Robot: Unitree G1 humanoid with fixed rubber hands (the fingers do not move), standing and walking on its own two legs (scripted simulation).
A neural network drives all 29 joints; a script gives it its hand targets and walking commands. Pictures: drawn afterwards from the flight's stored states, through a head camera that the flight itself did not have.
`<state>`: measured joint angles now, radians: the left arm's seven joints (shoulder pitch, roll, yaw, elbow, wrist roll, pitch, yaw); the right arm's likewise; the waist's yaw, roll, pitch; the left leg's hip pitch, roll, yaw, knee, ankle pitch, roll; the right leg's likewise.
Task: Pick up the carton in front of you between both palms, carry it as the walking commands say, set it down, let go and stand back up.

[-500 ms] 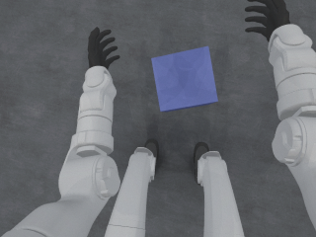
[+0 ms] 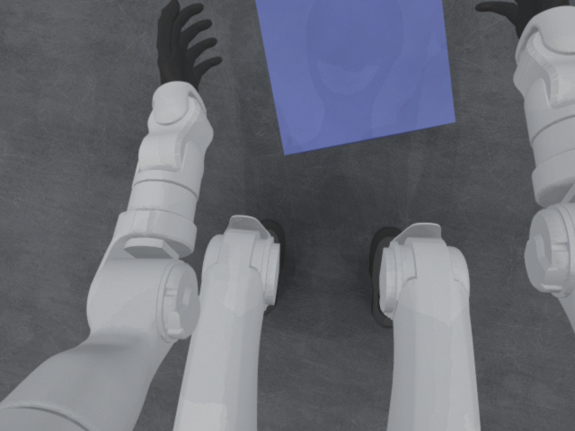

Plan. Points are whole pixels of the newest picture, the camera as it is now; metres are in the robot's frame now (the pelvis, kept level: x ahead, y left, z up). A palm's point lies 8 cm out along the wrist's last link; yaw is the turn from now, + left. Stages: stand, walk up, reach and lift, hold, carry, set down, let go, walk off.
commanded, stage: reach and lift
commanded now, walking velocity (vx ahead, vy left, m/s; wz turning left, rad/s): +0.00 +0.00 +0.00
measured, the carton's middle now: (350, 76) +0.51 -0.05 -0.32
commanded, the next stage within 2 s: none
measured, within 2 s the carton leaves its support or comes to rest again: leaves its support in 1.12 s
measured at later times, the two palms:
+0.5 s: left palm (209, 80) +0.50 +0.15 -0.24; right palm (480, 38) +0.54 -0.21 -0.26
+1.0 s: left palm (232, 73) +0.51 +0.11 -0.23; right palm (464, 35) +0.54 -0.19 -0.24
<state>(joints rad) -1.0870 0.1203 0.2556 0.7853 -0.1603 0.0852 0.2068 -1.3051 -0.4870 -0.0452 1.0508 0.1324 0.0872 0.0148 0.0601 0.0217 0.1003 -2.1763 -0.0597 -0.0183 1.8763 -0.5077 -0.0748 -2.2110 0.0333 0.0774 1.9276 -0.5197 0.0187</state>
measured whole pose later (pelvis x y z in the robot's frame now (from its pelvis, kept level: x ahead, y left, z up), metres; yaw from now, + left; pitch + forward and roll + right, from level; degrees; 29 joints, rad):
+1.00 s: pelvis -0.01 +0.00 -0.07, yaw +1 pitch +37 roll +5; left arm -1.38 0.08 0.39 1.09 -0.08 0.06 0.21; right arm -1.56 -0.40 0.05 1.32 0.07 0.10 -0.03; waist 0.04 0.08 0.30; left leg -2.26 -0.11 -0.03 2.12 -0.53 -0.11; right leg -2.30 0.01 0.07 2.19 -0.55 0.00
